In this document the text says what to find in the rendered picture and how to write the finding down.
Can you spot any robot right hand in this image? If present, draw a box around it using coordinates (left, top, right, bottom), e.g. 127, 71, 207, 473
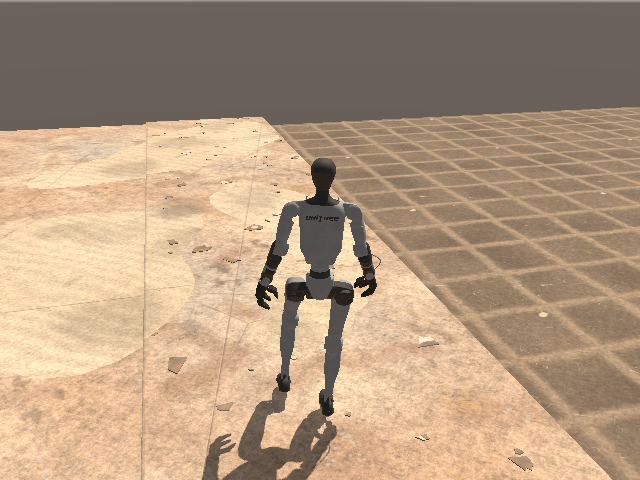
354, 276, 377, 297

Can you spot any right robot forearm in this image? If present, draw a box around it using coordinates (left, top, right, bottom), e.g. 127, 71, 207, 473
358, 242, 375, 280

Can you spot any right robot thigh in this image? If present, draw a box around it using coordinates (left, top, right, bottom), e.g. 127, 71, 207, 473
324, 280, 354, 354

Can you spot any left robot upper arm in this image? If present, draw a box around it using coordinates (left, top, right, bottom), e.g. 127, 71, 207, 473
272, 200, 302, 256

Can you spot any left robot forearm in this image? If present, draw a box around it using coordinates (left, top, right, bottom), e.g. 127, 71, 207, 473
259, 240, 282, 287

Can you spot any robot right foot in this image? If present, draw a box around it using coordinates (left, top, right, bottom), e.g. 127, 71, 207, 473
319, 389, 334, 416

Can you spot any right robot upper arm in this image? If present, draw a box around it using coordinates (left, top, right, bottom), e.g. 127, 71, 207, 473
343, 202, 369, 257

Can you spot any robot left hand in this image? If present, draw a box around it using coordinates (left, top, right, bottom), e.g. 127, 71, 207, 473
255, 282, 278, 310

